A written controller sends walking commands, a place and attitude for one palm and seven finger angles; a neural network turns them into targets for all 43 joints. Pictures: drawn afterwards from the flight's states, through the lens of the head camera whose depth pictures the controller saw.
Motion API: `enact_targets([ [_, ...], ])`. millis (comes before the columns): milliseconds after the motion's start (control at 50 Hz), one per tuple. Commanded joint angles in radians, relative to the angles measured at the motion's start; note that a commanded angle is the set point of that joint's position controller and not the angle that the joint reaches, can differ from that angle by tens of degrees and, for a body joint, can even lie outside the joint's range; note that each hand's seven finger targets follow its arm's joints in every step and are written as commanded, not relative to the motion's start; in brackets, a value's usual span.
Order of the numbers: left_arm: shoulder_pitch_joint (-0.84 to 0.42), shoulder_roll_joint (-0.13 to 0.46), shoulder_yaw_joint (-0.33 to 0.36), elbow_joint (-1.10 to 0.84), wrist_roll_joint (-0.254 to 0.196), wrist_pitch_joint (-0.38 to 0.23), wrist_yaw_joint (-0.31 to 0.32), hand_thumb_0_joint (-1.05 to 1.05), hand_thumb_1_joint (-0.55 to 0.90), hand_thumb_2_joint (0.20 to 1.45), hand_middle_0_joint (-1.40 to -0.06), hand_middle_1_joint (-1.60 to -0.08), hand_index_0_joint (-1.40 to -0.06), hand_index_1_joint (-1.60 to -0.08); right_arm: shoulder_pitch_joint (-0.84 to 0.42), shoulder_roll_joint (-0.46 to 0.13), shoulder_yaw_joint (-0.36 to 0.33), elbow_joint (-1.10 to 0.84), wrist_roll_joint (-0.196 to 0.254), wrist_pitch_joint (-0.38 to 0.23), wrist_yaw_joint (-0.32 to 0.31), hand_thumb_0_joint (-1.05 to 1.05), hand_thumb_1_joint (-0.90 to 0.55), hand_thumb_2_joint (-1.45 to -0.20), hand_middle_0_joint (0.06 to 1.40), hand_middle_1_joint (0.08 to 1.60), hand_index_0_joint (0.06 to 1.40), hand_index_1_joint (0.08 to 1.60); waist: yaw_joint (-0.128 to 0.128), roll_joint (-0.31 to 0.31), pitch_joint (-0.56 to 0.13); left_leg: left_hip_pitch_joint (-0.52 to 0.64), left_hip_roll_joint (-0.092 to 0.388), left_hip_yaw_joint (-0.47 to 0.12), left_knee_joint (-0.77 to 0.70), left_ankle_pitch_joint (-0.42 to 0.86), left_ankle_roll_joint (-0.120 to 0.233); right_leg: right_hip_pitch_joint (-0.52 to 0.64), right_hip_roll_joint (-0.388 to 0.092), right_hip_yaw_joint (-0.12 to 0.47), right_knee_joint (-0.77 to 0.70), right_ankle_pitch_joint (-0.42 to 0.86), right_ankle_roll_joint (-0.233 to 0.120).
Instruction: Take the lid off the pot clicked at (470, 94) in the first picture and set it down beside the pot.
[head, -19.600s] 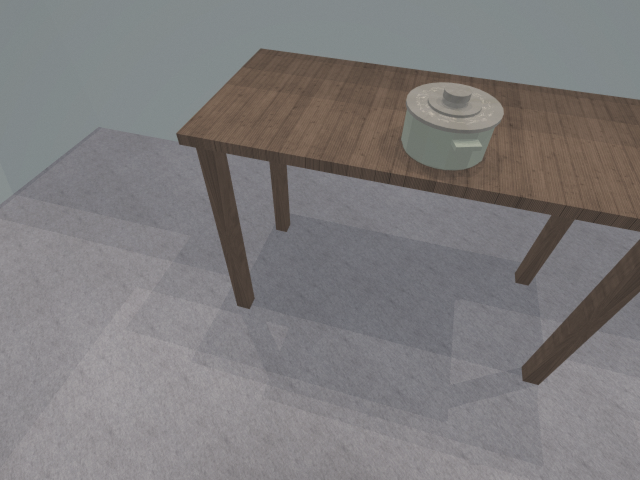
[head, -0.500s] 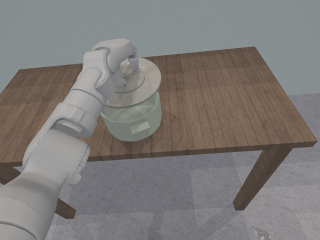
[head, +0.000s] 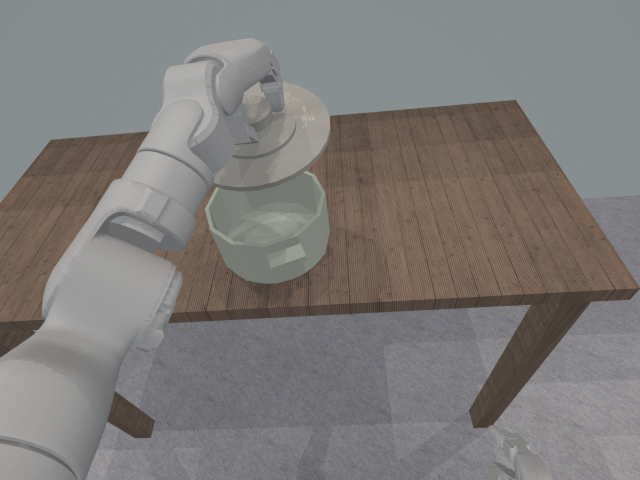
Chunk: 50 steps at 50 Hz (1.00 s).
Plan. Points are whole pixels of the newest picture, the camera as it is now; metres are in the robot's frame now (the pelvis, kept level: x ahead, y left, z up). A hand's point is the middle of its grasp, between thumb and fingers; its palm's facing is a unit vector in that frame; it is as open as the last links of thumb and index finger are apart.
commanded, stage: lift the lid straight up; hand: left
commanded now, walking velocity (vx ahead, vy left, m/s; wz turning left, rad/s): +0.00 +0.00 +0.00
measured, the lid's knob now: (250, 114) +0.50 +0.08 +0.22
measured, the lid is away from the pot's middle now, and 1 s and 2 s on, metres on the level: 0.01 0.07 0.18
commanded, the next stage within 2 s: move the lid sideways beside the pot in 0.44 s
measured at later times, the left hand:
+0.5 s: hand (229, 101) +0.47 +0.09 +0.26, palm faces -0.19 -0.06 -0.98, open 8.2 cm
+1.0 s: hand (176, 111) +0.47 +0.15 +0.25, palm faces -0.23 -0.07 -0.97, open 8.2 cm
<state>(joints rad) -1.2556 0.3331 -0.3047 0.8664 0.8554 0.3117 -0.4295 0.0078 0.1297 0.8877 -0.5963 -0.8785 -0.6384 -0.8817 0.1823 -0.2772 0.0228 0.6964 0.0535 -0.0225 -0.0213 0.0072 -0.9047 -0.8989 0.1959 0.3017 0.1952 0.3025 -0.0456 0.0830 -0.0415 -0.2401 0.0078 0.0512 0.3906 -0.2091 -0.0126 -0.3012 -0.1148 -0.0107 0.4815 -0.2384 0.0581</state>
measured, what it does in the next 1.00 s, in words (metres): stands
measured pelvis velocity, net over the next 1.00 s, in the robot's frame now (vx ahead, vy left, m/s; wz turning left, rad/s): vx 0.00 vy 0.00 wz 0.01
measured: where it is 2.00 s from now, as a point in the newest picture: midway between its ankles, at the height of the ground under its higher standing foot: outside the picture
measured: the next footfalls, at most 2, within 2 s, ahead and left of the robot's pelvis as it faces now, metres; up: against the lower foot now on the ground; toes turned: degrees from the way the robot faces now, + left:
none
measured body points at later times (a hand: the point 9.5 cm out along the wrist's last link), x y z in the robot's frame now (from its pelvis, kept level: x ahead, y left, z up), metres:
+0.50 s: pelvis +0.00 +0.01 +0.00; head +0.02 -0.04 +0.45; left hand +0.48 +0.09 +0.31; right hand +0.13 -0.25 -0.13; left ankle -0.01 +0.13 -0.74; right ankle +0.00 -0.15 -0.74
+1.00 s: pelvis +0.00 +0.00 +0.00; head +0.02 -0.03 +0.45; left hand +0.47 +0.15 +0.31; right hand +0.13 -0.25 -0.12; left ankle -0.01 +0.13 -0.74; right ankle +0.00 -0.15 -0.74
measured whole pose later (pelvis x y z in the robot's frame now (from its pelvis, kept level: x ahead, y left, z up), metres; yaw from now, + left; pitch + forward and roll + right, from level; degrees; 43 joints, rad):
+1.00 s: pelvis +0.00 +0.00 +0.00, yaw +0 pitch +3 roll +1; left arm -1.26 0.48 -0.26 0.86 0.90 0.29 -0.54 0.01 0.13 0.89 -0.60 -0.88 -0.64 -0.89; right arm 0.20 -0.29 0.02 0.67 0.07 -0.01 -0.04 0.01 -0.90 -0.90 0.20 0.30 0.20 0.30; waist -0.05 0.06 -0.03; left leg -0.24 0.01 0.04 0.39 -0.21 -0.01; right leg -0.28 -0.11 -0.02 0.44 -0.22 0.06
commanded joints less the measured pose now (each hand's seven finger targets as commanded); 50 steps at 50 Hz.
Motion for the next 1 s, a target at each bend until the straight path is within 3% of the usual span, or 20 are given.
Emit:
enact_targets([
  [0,-0.688,0.3,0.128,-0.181,0.045,0.0,0.06,0.0,0.552,1.085,-0.772,-0.993,-0.801,-0.988,-0.05,-0.101,-0.03,-0.126,0.0,-0.036,-0.011,0.0,-0.9,-0.9,0.2,0.3,0.2,0.3,-0.001,-0.194,-0.412,0.149,-0.061,-0.019,-0.011,0.249,0.072,0.151,0.098,-0.046,-0.031,0.362,-0.078],
  [80,-0.698,0.258,0.092,-0.174,0.035,-0.002,0.049,0.0,0.552,1.085,-0.772,-0.993,-0.801,-0.988,-0.046,-0.106,-0.033,-0.132,0.0,-0.037,-0.014,0.0,-0.9,-0.9,0.2,0.3,0.2,0.3,-0.009,-0.166,-0.419,0.162,-0.062,-0.019,-0.008,0.241,0.074,0.138,0.096,-0.045,-0.038,0.345,-0.081],
  [140,-0.756,0.312,0.117,-0.181,0.061,-0.002,0.039,0.0,0.552,1.085,-0.772,-0.993,-0.801,-0.988,-0.04,-0.104,-0.029,-0.131,-0.001,-0.046,-0.02,0.0,-0.9,-0.9,0.2,0.3,0.2,0.3,-0.01,-0.162,-0.456,0.168,-0.064,-0.021,-0.009,0.251,0.075,0.155,0.097,-0.041,-0.033,0.36,-0.079],
  [180,-0.774,0.277,0.091,-0.255,0.035,-0.015,0.035,0.0,0.552,1.085,-0.772,-0.993,-0.801,-0.988,-0.04,-0.103,-0.038,-0.144,-0.001,-0.056,-0.017,0.0,-0.9,-0.9,0.2,0.3,0.2,0.3,-0.013,-0.119,-0.506,0.218,-0.061,-0.03,0.005,0.303,0.078,0.165,0.095,-0.04,-0.032,0.389,-0.083],
  [200,-0.804,0.327,0.126,-0.285,0.053,-0.02,0.034,0.0,0.552,1.085,-0.772,-0.993,-0.801,-0.988,-0.035,-0.098,-0.037,-0.143,-0.005,-0.064,-0.015,0.0,-0.9,-0.9,0.2,0.3,0.2,0.3,-0.005,-0.121,-0.535,0.226,-0.061,-0.029,0.003,0.313,0.077,0.185,0.096,-0.036,-0.031,0.402,-0.08],
  [240,-0.756,0.324,0.131,-0.23,0.058,-0.009,0.025,0.0,0.552,1.085,-0.772,-0.993,-0.801,-0.988,-0.031,-0.101,-0.036,-0.135,-0.005,-0.066,-0.013,0.0,-0.9,-0.9,0.2,0.3,0.2,0.3,-0.002,-0.137,-0.507,0.207,-0.063,-0.032,0.005,0.337,0.077,0.183,0.098,-0.04,-0.026,0.424,-0.083],
  [300,-0.663,0.247,0.088,-0.144,0.04,0.009,0.008,0.0,0.552,1.085,-0.772,-0.993,-0.801,-0.988,-0.03,-0.11,-0.035,-0.124,0.004,-0.047,-0.004,0.0,-0.9,-0.9,0.2,0.3,0.2,0.3,-0.009,-0.207,-0.383,0.154,-0.057,-0.023,-0.012,0.284,0.072,0.129,0.101,-0.055,-0.047,0.37,-0.078],
  [340,-0.658,0.249,0.09,-0.137,0.041,0.012,0.004,0.0,0.552,1.085,-0.772,-0.993,-0.801,-0.988,-0.032,-0.116,-0.034,-0.126,0.005,-0.042,-0.003,0.0,-0.9,-0.9,0.2,0.3,0.2,0.3,-0.006,-0.195,-0.354,0.146,-0.06,-0.022,-0.013,0.265,0.074,0.11,0.103,-0.057,-0.047,0.35,-0.082],
  [380,-0.681,0.211,0.062,-0.226,0.018,0.001,0.004,0.0,0.552,1.085,-0.772,-0.993,-0.801,-0.988,-0.038,-0.116,-0.04,-0.138,0.003,-0.041,-0.001,0.0,-0.9,-0.9,0.2,0.3,0.2,0.3,-0.008,-0.14,-0.406,0.191,-0.058,-0.027,-0.002,0.308,0.075,0.122,0.098,-0.055,-0.042,0.375,-0.086],
  [440,-0.746,0.301,0.113,-0.26,0.053,-0.001,0.006,0.0,0.552,1.085,-0.772,-0.993,-0.801,-0.988,-0.035,-0.107,-0.035,-0.142,-0.004,-0.049,-0.004,0.0,-0.9,-0.9,0.2,0.3,0.2,0.3,-0.002,-0.135,-0.477,0.21,-0.06,-0.034,0.0,0.327,0.076,0.162,0.101,-0.047,-0.034,0.39,-0.085],
  [500,-0.799,0.315,0.118,-0.313,0.049,-0.012,0.015,0.0,0.552,1.085,-0.772,-0.993,-0.801,-0.988,-0.035,-0.1,-0.036,-0.144,-0.002,-0.056,-0.002,0.0,-0.9,-0.9,0.2,0.3,0.2,0.3,-0.005,-0.13,-0.511,0.231,-0.055,-0.043,-0.001,0.355,0.071,0.176,0.103,-0.047,-0.032,0.404,-0.084],
  [580,-0.692,0.41,0.208,-0.204,0.067,-0.008,0.046,0.0,0.552,1.085,-0.772,-0.993,-0.801,-0.988,-0.029,-0.118,-0.036,-0.129,-0.006,-0.053,-0.007,0.0,-0.9,-0.9,0.2,0.3,0.2,0.3,0.024,-0.146,-0.455,0.174,-0.056,-0.033,-0.008,0.339,0.072,0.191,0.098,-0.045,-0.035,0.405,-0.088],
  [660,-0.642,0.356,0.152,-0.122,0.101,0.006,0.035,0.0,0.552,1.085,-0.772,-0.993,-0.801,-0.988,-0.048,-0.115,-0.028,-0.133,0.001,-0.029,-0.006,0.0,-0.9,-0.9,0.2,0.3,0.2,0.3,0.014,-0.208,-0.386,0.121,-0.052,-0.011,-0.022,0.283,0.068,0.16,0.097,-0.05,-0.042,0.372,-0.082],
  [680,-0.616,0.316,0.124,-0.142,0.085,-0.003,0.03,0.0,0.552,1.085,-0.772,-0.993,-0.801,-0.988,-0.044,-0.12,-0.036,-0.141,0.003,-0.024,-0.003,0.0,-0.9,-0.9,0.2,0.3,0.2,0.3,0.008,-0.184,-0.399,0.139,-0.051,-0.012,-0.016,0.297,0.07,0.157,0.093,-0.052,-0.043,0.375,-0.085],
  [740,-0.668,0.348,0.133,-0.225,0.1,-0.009,0.009,0.0,0.552,1.085,-0.772,-0.993,-0.801,-0.988,-0.057,-0.111,-0.037,-0.162,0.003,-0.022,-0.006,0.0,-0.9,-0.9,0.2,0.3,0.2,0.3,0.003,-0.163,-0.458,0.179,-0.053,-0.011,-0.005,0.303,0.077,0.171,0.096,-0.042,-0.041,0.381,-0.082],
  [780,-0.675,0.328,0.104,-0.308,0.066,-0.019,-0.009,0.0,0.552,1.085,-0.772,-0.993,-0.801,-0.988,-0.061,-0.114,-0.042,-0.179,0.007,-0.022,-0.009,0.0,-0.9,-0.9,0.2,0.3,0.2,0.3,-0.008,-0.127,-0.497,0.215,-0.055,-0.016,0.008,0.33,0.082,0.178,0.094,-0.04,-0.044,0.403,-0.081],
  [800,-0.711,0.389,0.152,-0.354,0.076,-0.025,-0.014,0.0,0.552,1.085,-0.772,-0.993,-0.801,-0.988,-0.053,-0.107,-0.04,-0.182,0.004,-0.03,-0.011,0.0,-0.9,-0.9,0.2,0.3,0.2,0.3,-0.002,-0.127,-0.525,0.223,-0.058,-0.023,0.005,0.34,0.083,0.201,0.096,-0.036,-0.043,0.414,-0.078],
  [840,-0.686,0.428,0.177,-0.29,0.074,-0.019,-0.032,0.0,0.552,1.085,-0.772,-0.993,-0.801,-0.988,-0.043,-0.115,-0.037,-0.167,0.007,-0.028,-0.02,0.0,-0.9,-0.9,0.2,0.3,0.2,0.3,-0.007,-0.155,-0.467,0.197,-0.062,-0.023,0.004,0.313,0.086,0.184,0.1,-0.04,-0.049,0.406,-0.077],
  [920,-0.696,0.409,0.134,-0.211,0.078,-0.025,-0.05,0.0,0.552,1.085,-0.772,-0.993,-0.801,-0.988,-0.022,-0.123,-0.037,-0.149,0.014,-0.023,-0.028,0.0,-0.9,-0.9,0.2,0.3,0.2,0.3,-0.025,-0.158,-0.353,0.162,-0.065,-0.02,-0.01,0.225,0.082,0.121,0.106,-0.051,-0.071,0.323,-0.076],
  [980,-0.665,0.462,0.164,-0.329,0.07,-0.062,-0.039,0.0,0.552,1.085,-0.772,-0.993,-0.801,-0.988,-0.017,-0.131,-0.046,-0.171,0.008,-0.027,-0.024,0.0,-0.9,-0.9,0.2,0.3,0.2,0.3,-0.007,-0.066,-0.459,0.22,-0.06,-0.028,0.01,0.314,0.08,0.169,0.102,-0.042,-0.055,0.387,-0.085],
])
